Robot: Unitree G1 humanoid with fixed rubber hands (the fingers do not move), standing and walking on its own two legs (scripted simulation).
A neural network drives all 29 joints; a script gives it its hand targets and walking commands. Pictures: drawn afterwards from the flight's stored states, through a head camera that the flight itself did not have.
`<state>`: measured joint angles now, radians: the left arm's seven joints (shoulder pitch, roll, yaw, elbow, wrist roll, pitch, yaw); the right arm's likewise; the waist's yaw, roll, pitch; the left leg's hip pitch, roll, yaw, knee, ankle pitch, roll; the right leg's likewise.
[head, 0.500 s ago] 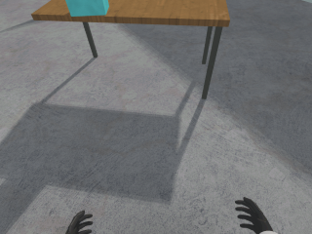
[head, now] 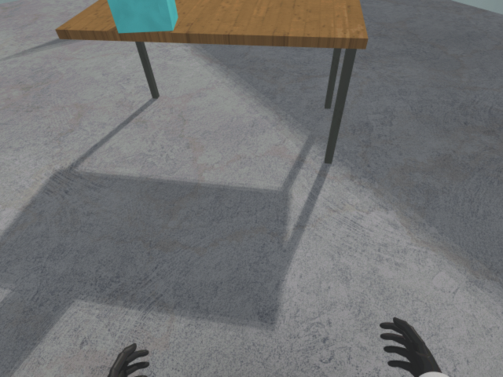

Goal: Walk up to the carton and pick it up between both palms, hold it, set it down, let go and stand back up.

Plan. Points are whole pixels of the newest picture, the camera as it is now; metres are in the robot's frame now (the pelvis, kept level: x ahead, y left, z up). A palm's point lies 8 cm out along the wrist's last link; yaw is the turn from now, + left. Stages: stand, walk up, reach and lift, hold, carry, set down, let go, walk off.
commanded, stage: stand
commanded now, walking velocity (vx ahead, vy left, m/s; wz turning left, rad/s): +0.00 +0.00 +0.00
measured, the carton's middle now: out of the picture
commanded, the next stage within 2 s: walk up in 0.78 s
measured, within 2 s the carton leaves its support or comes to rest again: neither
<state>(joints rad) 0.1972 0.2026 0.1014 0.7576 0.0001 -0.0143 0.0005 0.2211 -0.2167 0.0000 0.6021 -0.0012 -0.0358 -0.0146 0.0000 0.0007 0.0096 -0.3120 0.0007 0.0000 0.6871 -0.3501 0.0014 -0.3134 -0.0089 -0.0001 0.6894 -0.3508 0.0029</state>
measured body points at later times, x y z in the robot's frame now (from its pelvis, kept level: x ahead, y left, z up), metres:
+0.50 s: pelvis -0.01 +0.00 +0.00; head -0.02 +0.00 +0.45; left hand +0.12 +0.26 -0.11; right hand +0.15 -0.24 -0.08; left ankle +0.01 +0.12 -0.72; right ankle +0.01 -0.12 -0.72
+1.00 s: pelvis -0.01 +0.00 +0.00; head -0.03 +0.00 +0.45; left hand +0.11 +0.26 -0.11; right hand +0.15 -0.24 -0.08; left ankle +0.01 +0.12 -0.72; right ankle +0.01 -0.12 -0.72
